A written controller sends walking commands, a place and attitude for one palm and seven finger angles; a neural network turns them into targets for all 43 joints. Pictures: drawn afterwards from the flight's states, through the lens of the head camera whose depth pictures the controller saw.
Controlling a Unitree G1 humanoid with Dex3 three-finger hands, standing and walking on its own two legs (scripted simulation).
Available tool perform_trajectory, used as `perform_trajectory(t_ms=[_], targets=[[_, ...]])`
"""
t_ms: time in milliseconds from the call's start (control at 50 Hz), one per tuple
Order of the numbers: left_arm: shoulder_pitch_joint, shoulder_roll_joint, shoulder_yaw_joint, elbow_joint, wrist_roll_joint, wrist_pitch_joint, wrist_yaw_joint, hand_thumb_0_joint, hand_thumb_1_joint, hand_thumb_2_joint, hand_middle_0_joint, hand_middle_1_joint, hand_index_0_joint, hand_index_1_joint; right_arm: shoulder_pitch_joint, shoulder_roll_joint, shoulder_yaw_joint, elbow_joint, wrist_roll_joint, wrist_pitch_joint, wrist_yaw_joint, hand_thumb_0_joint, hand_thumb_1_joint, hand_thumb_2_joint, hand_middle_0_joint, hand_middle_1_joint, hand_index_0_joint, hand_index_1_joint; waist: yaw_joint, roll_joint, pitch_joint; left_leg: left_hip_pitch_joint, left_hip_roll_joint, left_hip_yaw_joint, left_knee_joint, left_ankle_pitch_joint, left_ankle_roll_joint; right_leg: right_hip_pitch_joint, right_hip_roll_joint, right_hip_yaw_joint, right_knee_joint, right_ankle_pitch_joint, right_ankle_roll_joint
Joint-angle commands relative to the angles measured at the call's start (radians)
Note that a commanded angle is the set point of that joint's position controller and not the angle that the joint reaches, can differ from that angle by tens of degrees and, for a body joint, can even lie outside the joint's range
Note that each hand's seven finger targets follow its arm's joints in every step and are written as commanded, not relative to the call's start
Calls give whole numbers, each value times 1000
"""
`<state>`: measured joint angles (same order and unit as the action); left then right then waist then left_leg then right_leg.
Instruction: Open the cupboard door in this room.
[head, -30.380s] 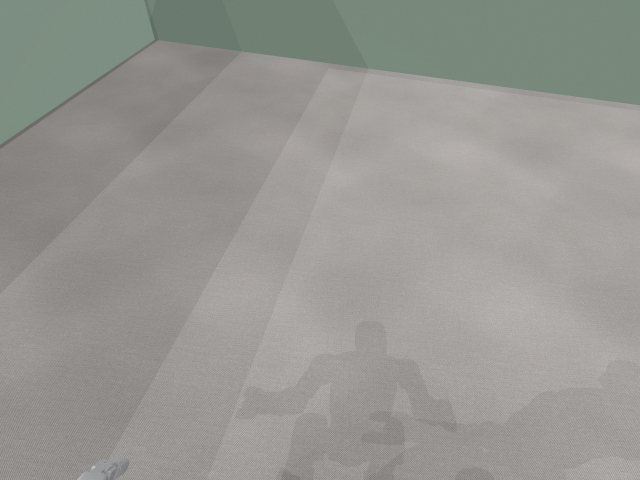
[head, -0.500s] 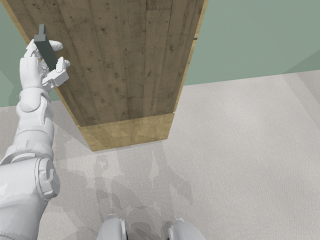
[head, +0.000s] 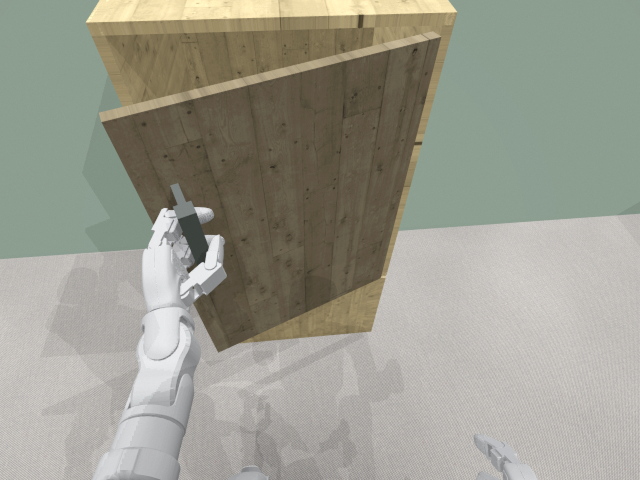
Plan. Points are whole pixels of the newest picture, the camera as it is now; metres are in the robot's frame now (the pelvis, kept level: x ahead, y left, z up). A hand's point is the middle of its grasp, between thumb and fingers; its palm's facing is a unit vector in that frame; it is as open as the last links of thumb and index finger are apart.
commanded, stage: pull the door open along its arc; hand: left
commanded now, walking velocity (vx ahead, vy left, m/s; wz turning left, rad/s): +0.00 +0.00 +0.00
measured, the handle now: (193, 233) +0.41 +0.18 +0.07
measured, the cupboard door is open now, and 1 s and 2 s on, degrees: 22 40 41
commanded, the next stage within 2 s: open thumb and fingers to let go in 0.42 s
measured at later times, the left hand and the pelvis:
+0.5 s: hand (287, 327) +0.28 +0.05 +0.07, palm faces +0.41 -0.91 -0.03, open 6.1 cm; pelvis +0.00 -0.04 +0.00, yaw +4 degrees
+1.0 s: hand (280, 319) +0.29 +0.05 +0.07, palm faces +0.44 -0.90 -0.02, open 11.6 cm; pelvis +0.00 -0.04 +0.00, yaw +4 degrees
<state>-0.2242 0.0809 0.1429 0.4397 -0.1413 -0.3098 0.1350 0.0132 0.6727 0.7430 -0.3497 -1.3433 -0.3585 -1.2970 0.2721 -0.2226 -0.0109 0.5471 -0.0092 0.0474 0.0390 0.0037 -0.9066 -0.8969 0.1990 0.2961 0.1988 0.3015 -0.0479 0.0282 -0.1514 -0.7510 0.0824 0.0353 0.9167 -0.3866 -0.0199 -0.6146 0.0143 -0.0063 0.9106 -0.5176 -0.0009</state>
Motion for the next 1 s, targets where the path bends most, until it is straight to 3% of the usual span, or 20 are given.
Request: perform_trajectory(t_ms=[0, 60, 140, 160, 260, 300, 340, 420, 480, 500, 580, 600, 660, 760, 900, 940, 980], targets=[[-107, 66, 29, -285, 66, -57, 217, 0, 900, 900, -400, -1350, -400, -1350, -6, -103, -43, -117, -24, -39, 5, 0, -900, -900, 200, 300, 200, 300, 55, -56, -255, 273, -67, -10, -66, 331, 30, 64, 30, -56, -92, 493, -2], [-116, -24, -68, -341, 132, -38, 313, 0, 900, 900, -400, -1350, -400, -1350, -42, -93, -43, -124, -36, -35, 9, 0, -900, -900, 200, 300, 200, 300, 45, -35, -248, 276, -68, -11, -69, 285, 28, 52, 17, -52, -100, 441, -5], [-64, -131, -181, -393, 189, 5, 410, 0, 900, 900, -400, -1350, -400, -1350, -75, -80, -42, -138, -48, -27, 8, 0, -900, -900, 200, 300, 200, 300, 34, -62, -231, 278, -70, -15, -73, 253, 30, 60, 9, -47, -125, 410, -6], [-68, -148, -207, -416, 204, 15, 426, 0, 900, 900, -400, -1350, -400, -1350, -84, -78, -42, -140, -49, -26, 7, 0, -900, -900, 200, 300, 200, 300, 29, -46, -228, 283, -71, -13, -71, 250, 30, 57, 6, -42, -130, 411, -6], [24, -252, -304, -472, 239, 67, 477, 0, 900, 900, -400, -1350, -400, -1350, -128, -56, -31, -151, -58, -34, -7, 0, -900, -900, 200, 300, 200, 300, 30, -82, -192, 286, -73, -20, -76, 225, 29, 79, -7, -37, -164, 399, -8], [75, -273, -338, -474, 260, 82, 477, 0, 900, 900, -400, -1350, -400, -1350, -133, -52, -29, -154, -62, -43, -14, 0, -900, -900, 200, 300, 200, 300, 26, -134, -164, 277, -74, -29, -77, 215, 31, 84, -12, -31, -182, 401, -3], [114, -294, -368, -512, 260, 87, 474, 0, 900, 900, -400, -1350, -400, -1350, -155, -45, -26, -156, -60, -53, -17, 0, -900, -900, 200, 300, 200, 300, 34, -112, -167, 281, -79, -26, -75, 208, 31, 95, -23, -20, -190, 411, -1], [249, -308, -390, -563, 232, 103, 457, 0, 900, 900, -400, -1350, -400, -1350, -177, -36, -18, -159, -51, -70, -20, 0, -900, -900, 200, 300, 200, 300, 48, -123, -148, 297, -84, -31, -79, 208, 27, 134, -37, -3, -224, 445, 7], [126, -271, -355, -546, 232, 100, 476, 0, 900, 900, -400, -1350, -400, -1350, -185, -37, -11, -133, -57, -73, -31, 0, -900, -900, 200, 300, 200, 300, 32, -112, -90, 274, -89, -41, -66, 166, 26, 83, -48, 13, -239, 369, 11], [40, -229, -318, -522, 236, 97, 488, 0, 900, 900, -400, -1350, -400, -1350, -188, -39, -8, -113, -61, -74, -39, 0, -900, -900, 200, 300, 200, 300, 17, -148, -55, 257, -86, -47, -59, 149, 30, 52, -53, 25, -254, 333, 16], [83, -237, -297, -506, 225, 82, 487, 0, 620, 780, -380, -1320, -380, -1320, -202, -31, -7, -107, -69, -74, -45, 0, -900, -900, 200, 300, 200, 300, 47, -118, -127, 249, -94, -50, -58, 160, 26, 89, -64, 44, -232, 377, 18], [90, -226, -294, -502, 230, 82, 481, 0, 550, 750, -375, -1313, -375, -1313, -193, -33, -13, -108, -66, -72, -46, 0, -900, -900, 200, 300, 200, 300, 46, -143, -137, 250, -91, -52, -63, 175, 27, 104, -62, 38, -224, 409, 18], [101, -230, -298, -523, 224, 79, 466, 0, 340, 660, -360, -1290, -360, -1290, -179, -35, -17, -112, -67, -64, -46, 0, -900, -900, 200, 300, 200, 300, 46, -131, -179, 259, -92, -45, -62, 212, 26, 134, -65, 33, -196, 528, 27], [123, -224, -300, -530, 218, 81, 445, 0, -10, 510, -335, -1253, -335, -1253, -171, -40, -19, -119, -63, -48, -49, 0, -900, -900, 200, 300, 200, 300, 41, -144, -178, 258, -92, -43, -60, 233, 27, 150, -70, 33, -185, 619, 35], [144, -245, -324, -539, 227, 88, 442, 0, -500, 300, -300, -1200, -300, -1200, -160, -45, -20, -130, -61, -41, -48, 0, -900, -900, 200, 300, 200, 300, 36, -144, -166, 271, -86, -44, -62, 248, 29, 131, -57, 6, -172, 599, 26], [150, -253, -331, -543, 226, 90, 444, 0, -500, 300, -300, -1200, -300, -1200, -169, -43, -18, -134, -61, -40, -47, 0, -900, -900, 200, 300, 200, 300, 40, -133, -176, 269, -88, -43, -61, 243, 29, 128, -56, 4, -166, 586, 24], [147, -252, -328, -544, 224, 92, 449, 0, -500, 300, -283, -1100, -283, -1100, -170, -42, -18, -136, -60, -41, -48, 0, -900, -900, 200, 300, 200, 300, 41, -136, -178, 267, -89, -42, -58, 240, 28, 126, -55, 3, -167, 577, 24]])
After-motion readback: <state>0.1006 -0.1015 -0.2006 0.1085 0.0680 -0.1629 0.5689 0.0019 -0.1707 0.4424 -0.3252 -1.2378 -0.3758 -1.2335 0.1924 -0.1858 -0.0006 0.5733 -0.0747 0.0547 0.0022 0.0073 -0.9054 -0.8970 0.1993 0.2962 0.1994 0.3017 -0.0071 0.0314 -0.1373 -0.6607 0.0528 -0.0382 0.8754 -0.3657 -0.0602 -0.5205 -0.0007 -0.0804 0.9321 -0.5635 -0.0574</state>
